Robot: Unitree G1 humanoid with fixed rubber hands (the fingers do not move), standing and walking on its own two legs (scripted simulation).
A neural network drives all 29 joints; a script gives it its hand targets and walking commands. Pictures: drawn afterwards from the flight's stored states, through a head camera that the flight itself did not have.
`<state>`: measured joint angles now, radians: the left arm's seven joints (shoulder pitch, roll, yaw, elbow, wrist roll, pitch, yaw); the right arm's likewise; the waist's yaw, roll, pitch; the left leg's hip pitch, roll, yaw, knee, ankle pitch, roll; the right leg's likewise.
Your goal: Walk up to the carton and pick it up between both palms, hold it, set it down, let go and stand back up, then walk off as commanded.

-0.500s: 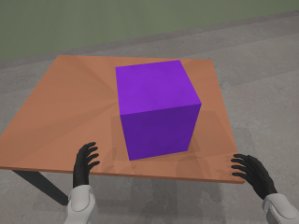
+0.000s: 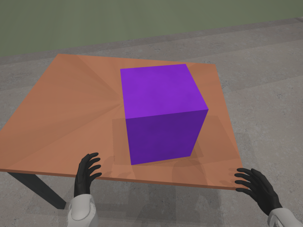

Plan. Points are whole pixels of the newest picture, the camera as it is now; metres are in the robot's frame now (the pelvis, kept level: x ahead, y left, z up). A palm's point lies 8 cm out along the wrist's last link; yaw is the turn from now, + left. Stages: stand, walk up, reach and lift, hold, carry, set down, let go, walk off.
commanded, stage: set down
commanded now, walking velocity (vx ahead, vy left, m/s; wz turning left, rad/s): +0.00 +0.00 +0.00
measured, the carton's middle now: (157, 115) +0.46 +0.05 +0.00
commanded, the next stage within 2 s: let go in 1.76 s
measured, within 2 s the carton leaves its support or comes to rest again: neither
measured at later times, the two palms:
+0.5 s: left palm (80, 195) +0.19 +0.22 -0.03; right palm (254, 207) +0.23 -0.23 -0.04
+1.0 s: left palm (73, 205) +0.17 +0.23 -0.05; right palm (241, 212) +0.21 -0.20 -0.06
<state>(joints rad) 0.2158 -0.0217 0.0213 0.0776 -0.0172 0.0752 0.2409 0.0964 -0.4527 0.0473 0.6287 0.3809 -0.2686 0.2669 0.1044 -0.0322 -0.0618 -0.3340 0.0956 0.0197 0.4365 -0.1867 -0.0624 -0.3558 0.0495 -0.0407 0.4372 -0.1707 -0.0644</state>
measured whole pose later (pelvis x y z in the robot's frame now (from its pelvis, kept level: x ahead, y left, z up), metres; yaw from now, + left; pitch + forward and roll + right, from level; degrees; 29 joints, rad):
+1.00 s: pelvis +0.02 +0.00 +0.00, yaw +0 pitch +2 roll +0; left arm 0.26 0.14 0.02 0.27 -0.02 0.10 0.09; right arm 0.17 -0.23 0.04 0.63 0.21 -0.22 0.08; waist 0.10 -0.04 0.01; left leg -0.22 0.09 0.02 0.40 -0.20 -0.06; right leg -0.24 0.05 -0.04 0.39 -0.18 -0.06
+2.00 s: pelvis +0.03 +0.01 +0.00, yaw +0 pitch +2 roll -1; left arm 0.25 0.20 0.02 0.36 -0.02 0.14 0.00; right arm 0.18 -0.14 0.00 0.70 0.10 -0.25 -0.02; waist 0.10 -0.04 0.07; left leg -0.22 0.09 0.02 0.42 -0.23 -0.06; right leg -0.23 0.05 -0.04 0.39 -0.20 -0.05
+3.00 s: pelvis +0.04 +0.02 +0.00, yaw +0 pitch +0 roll -2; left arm 0.24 0.32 0.02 0.95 -0.02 -0.02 0.00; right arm 0.21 -0.30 -0.03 0.72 0.03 -0.02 -0.02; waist 0.10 -0.04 -0.04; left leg -0.22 0.09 0.02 0.53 -0.32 -0.06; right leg -0.20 0.05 -0.04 0.46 -0.26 -0.03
